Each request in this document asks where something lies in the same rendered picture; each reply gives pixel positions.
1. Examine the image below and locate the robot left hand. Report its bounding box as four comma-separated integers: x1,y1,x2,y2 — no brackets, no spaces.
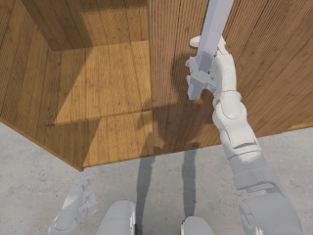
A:
62,174,98,220

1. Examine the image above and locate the handle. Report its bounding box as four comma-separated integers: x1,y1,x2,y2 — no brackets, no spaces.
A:
186,0,234,100

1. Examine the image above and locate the robot right upper arm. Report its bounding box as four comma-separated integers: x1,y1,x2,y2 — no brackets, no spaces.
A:
239,192,304,235

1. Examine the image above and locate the robot right thigh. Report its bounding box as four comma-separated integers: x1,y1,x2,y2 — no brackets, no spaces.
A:
180,216,214,235

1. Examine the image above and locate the left robot forearm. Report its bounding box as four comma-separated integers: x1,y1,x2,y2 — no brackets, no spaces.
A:
48,211,79,235

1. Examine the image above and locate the robot left thigh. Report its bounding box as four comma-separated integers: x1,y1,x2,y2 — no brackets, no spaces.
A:
96,200,136,235

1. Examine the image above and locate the robot thigh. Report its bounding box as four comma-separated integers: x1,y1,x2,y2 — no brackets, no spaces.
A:
96,200,136,235
180,216,214,235

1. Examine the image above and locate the right robot forearm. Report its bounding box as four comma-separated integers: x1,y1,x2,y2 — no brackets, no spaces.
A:
212,90,302,232

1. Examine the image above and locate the robot right hand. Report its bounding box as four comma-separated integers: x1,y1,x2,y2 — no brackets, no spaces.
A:
185,35,237,97

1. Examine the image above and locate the wardrobe door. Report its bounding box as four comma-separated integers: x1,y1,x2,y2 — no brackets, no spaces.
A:
147,0,313,157
294,112,313,125

